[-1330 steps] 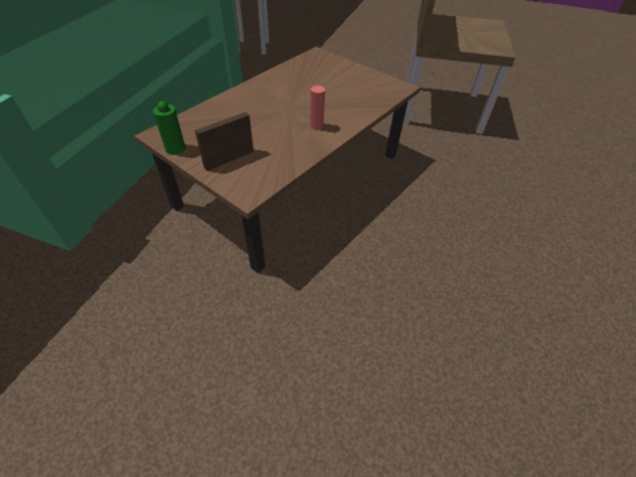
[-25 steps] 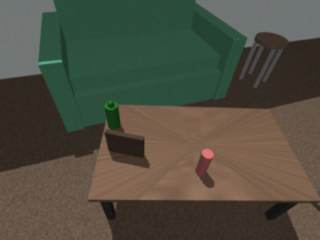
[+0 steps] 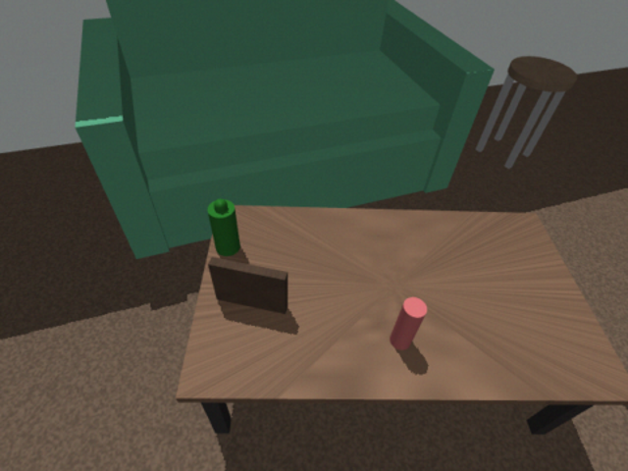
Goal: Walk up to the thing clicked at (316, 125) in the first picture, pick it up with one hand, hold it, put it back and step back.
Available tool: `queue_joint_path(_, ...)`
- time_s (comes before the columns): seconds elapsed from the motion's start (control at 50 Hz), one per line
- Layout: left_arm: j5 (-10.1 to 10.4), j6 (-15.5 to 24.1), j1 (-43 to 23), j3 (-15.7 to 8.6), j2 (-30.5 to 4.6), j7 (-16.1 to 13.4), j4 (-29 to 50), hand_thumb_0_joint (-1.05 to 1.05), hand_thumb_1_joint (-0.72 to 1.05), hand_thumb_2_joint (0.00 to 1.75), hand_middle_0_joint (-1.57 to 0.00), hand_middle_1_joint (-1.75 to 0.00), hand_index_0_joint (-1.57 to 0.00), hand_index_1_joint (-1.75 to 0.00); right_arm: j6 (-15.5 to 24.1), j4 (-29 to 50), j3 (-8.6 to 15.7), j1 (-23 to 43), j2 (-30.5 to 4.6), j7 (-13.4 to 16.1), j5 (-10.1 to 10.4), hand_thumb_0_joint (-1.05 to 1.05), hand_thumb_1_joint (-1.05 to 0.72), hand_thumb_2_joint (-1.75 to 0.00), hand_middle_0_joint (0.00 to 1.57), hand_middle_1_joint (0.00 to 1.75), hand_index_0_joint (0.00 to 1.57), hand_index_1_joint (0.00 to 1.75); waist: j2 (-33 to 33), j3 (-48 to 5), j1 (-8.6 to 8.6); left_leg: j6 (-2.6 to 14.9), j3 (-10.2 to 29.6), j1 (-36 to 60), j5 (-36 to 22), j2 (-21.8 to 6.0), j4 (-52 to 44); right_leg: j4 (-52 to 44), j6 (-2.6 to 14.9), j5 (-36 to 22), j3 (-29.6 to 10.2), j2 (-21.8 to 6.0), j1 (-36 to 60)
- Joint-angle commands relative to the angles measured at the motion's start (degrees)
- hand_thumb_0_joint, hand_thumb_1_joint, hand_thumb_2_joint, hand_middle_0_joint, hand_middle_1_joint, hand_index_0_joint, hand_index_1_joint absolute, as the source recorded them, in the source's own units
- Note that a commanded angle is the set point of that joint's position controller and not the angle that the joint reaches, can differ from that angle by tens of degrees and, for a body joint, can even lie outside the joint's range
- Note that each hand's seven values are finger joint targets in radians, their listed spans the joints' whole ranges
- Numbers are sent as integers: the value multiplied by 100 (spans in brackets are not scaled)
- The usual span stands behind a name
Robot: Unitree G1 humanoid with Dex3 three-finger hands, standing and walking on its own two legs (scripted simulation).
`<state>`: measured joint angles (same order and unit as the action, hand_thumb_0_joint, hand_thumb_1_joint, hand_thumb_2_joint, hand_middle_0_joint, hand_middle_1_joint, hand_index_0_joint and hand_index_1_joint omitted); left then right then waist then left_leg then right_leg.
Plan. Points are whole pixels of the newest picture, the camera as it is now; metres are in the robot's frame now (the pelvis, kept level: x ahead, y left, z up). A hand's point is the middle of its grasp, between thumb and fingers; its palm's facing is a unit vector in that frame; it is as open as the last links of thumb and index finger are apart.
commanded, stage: stand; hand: right
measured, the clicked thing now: (407, 324) +0.50 -0.23 -0.33
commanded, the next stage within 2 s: none
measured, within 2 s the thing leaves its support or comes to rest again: neither
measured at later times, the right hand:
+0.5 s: hand out of the picture +0.06 -0.26 -0.15, palm faces -0.03 +0.93 -0.36, open 9.5 cm
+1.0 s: hand out of the picture +0.07 -0.26 -0.15, palm faces -0.04 +0.93 -0.35, open 7.4 cm
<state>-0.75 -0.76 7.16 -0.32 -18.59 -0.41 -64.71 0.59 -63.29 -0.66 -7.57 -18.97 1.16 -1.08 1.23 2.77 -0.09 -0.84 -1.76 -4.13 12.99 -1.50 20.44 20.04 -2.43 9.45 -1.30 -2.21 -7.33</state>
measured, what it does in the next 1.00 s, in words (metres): stands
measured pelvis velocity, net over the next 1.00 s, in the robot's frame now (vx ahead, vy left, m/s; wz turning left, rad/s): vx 0.00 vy -0.01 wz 0.02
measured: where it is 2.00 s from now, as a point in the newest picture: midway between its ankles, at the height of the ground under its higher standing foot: outside the picture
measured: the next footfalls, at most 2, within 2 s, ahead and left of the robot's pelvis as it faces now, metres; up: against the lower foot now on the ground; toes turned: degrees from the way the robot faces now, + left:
none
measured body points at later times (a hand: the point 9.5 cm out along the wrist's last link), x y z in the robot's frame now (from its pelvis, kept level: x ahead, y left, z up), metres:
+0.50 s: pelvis +0.00 +0.00 +0.00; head +0.00 +0.00 +0.45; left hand +0.06 +0.29 -0.14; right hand +0.06 -0.31 -0.13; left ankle -0.02 +0.13 -0.75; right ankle +0.02 -0.15 -0.75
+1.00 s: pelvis +0.00 -0.01 +0.00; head +0.00 -0.01 +0.45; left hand +0.06 +0.29 -0.13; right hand +0.07 -0.31 -0.13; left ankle -0.02 +0.13 -0.75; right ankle +0.02 -0.15 -0.75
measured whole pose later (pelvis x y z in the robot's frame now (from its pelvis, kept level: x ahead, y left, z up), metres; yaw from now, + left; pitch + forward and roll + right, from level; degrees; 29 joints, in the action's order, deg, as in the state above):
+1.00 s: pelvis +0.00 -0.01 +0.00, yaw +1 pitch -3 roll +0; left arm -0.7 -0.2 6.8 -0.5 -19.6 0.2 -64.8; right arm 0.2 -64.2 0.0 -7.6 -19.8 0.2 -1.2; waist 0.5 2.8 -0.3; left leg -1.6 -0.7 -4.1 11.5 -1.9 18.5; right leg 19.2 -1.6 8.9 -0.2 -1.9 -7.4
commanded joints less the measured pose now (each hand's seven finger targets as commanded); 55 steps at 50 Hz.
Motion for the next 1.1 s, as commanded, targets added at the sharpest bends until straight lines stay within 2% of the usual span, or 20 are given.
queue_joint_path(0.0, -8, 122, -154, -187, -1097, -59, 312, 0, 90, 90, -20, -30, -20, -30, 82, 264, 261, 148, -1278, 59, 31, 0, 57, -4, 5, 5, 5, 5, -146, -318, 24, 143, 433, -78, -1277, -600, -330, -203, 225, -1178, -322, -456, 191)
queue_joint_path(0.04, -7, 114, -203, -200, -1135, -58, 304, 0, 90, 90, -20, -30, -20, -30, 73, 254, 264, 153, -1267, 56, 24, 0, 57, -4, 5, 5, 5, 5, -139, -282, 15, 129, 446, -110, -1161, -605, -391, -207, 239, -1011, -302, -444, 189)
queue_joint_path(0.08, -14, 121, -196, -203, -1142, -54, 304, 0, 90, 90, -20, -30, -20, -30, 73, 261, 274, 194, -1282, 58, 29, 0, 41, -20, 20, 21, 20, 21, -151, -317, 36, 136, 446, -88, -1208, -605, -392, -227, 241, -1099, -297, -455, 214)
queue_joint_path(0.1, -11, 126, -201, -202, -1149, -51, 305, 0, 90, 90, -20, -30, -20, -30, 71, 255, 273, 181, -1280, 48, 35, 0, 33, -28, 20, 29, 20, 29, -161, -284, 25, 133, 451, -141, -1121, -591, -422, -260, 226, -1001, -284, -441, 222)
queue_joint_path(0.22, -14, 123, -264, -209, -1145, -29, 294, 0, 90, 90, -20, -30, -20, -30, 65, 247, 281, 237, -1278, 21, 21, 0, -15, -76, 20, 30, 20, 30, -147, -129, 35, 126, 469, -326, -579, -560, -547, -360, 239, -471, -287, -420, 168)
queue_joint_path(0.26, -12, 142, -323, -230, -1222, -34, 314, 0, 90, 90, -20, -30, -20, -30, 69, 265, 303, 225, -1298, 16, 19, 0, -31, -90, 20, 30, 20, 30, -96, -299, -7, 146, 466, -176, -820, -590, -479, -322, 268, -670, -317, -464, 229)
queue_joint_path(0.28, -3, 152, -305, -218, -1192, -26, 311, 0, 90, 90, -20, -30, -20, -30, 71, 247, 296, 205, -1305, 12, 24, 0, -39, -90, 20, 30, 20, 30, -125, -320, 11, 149, 470, -179, -875, -593, -465, -330, 266, -792, -325, -474, 252)
queue_joint_path(0.34, -9, 151, -334, -227, -1247, -26, 299, 0, 90, 90, -20, -30, -20, -30, 71, 243, 290, 203, -1264, 4, 31, 0, -63, -90, 20, 30, 20, 30, -75, -265, -18, 141, 480, -208, -698, -575, -522, -349, 273, -659, -310, -465, 221)
queue_joint_path(0.36, -9, 140, -318, -232, -1219, -19, 301, 0, 90, 90, -20, -30, -20, -30, 70, 242, 293, 235, -1308, 6, 21, 0, -71, -90, 20, 30, 20, 30, -107, -183, 22, 136, 482, -257, -572, -564, -554, -375, 262, -587, -302, -444, 145)
queue_joint_path(0.38, -10, 146, -335, -233, -1242, -16, 319, 0, 90, 90, -20, -30, -20, -30, 77, 255, 295, 217, -1313, 6, 17, 0, -79, -90, 20, 30, 20, 30, -133, -274, -7, 143, 476, -232, -736, -581, -550, -330, 284, -727, -313, -473, 231)
queue_joint_path(0.42, -6, 153, -293, -223, -1229, -17, 306, 0, 90, 90, -20, -30, -20, -30, 76, 240, 302, 229, -1324, -1, 27, 0, -90, -90, 20, 30, 20, 30, -111, -264, 14, 139, 495, -145, -711, -585, -545, -354, 275, -611, -305, -457, 127)
queue_joint_path(0.5, -9, 147, -262, -228, -1258, -14, 267, 0, 90, 90, -20, -30, -20, -30, 56, 216, 307, 225, -1311, -5, 21, 0, -90, -90, 20, 30, 20, 30, -108, -176, 23, 153, 523, -259, -467, -578, -563, -393, 280, -348, -312, -453, 120)
queue_joint_path(0.62, -1, 164, -232, -217, -1245, -2, 301, 0, 90, 90, -20, -30, -20, -30, 80, 223, 291, 168, -1309, -13, 26, 0, -90, -90, 20, 30, 20, 30, -161, -276, 7, 146, 514, -159, -668, -589, -536, -356, 294, -599, -331, -485, 128)
queue_joint_path(0.66, -4, 164, -236, -222, -1272, -2, 289, 0, 90, 90, -20, -30, -20, -30, 65, 219, 285, 179, -1266, -23, 28, 0, -90, -90, 20, 30, 20, 30, -26, -200, 20, 133, 527, -198, -496, -573, -562, -390, 272, -365, -318, -458, 47)
queue_joint_path(0.78, 5, 175, -246, -219, -1280, -4, 349, 0, 90, 90, -20, -30, -20, -30, 81, 238, 300, 170, -1338, -16, 24, 0, -90, -90, 20, 30, 20, 30, -135, -358, 0, 129, 506, -115, -839, -599, -520, -317, 294, -786, -322, -506, 133)
queue_joint_path(0.9, 0, 181, -273, -218, -1310, -4, 330, 0, 90, 90, -20, -30, -20, -30, 57, 207, 304, 142, -1300, -33, 22, 0, -90, -90, 20, 30, 20, 30, -48, -145, 0, 140, 523, -273, -429, -573, -562, -441, 281, -278, -334, -472, 27)
queue_joint_path(0.92, -9, 185, -268, -220, -1317, -5, 355, 0, 90, 90, -20, -30, -20, -30, 58, 234, 317, 204, -1323, -30, 13, 0, -90, -90, 20, 30, 20, 30, -69, -221, 1, 151, 512, -185, -545, -583, -524, -411, 312, -432, -338, -499, 24)
queue_joint_path(0.98, -4, 188, -273, -222, -1303, 2, 345, 0, 90, 90, -20, -30, -20, -30, 55, 213, 314, 143, -1325, -39, 13, 0, -90, -90, 20, 30, 20, 30, -139, -167, -16, 151, 511, -310, -370, -575, -553, -446, 307, -334, -374, -501, 77)
queue_joint_path(1.0, 3, 194, -212, -215, -1304, 0, 343, 0, 90, 90, -20, -30, -20, -30, 63, 219, 325, 192, -1321, -48, 20, 0, -90, -90, 20, 30, 20, 30, -98, -235, 27, 152, 537, -194, -513, -597, -536, -395, 319, -398, -328, -493, 73)
queue_joint_path(1.08, 12, 208, -273, -218, -1322, -5, 368, 0, 90, 90, -20, -30, -20, -30, 73, 217, 323, 158, -1301, -52, 24, 0, -90, -90, 20, 30, 20, 30, -104, -264, -14, 127, 523, -225, -690, -590, -531, -376, 315, -566, -325, -486, 129)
